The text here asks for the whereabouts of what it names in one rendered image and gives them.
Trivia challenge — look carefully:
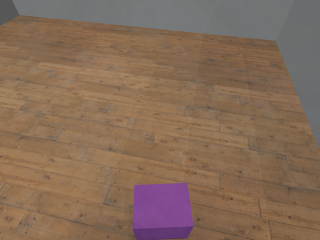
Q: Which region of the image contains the carton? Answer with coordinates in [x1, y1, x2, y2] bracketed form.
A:
[132, 183, 194, 240]

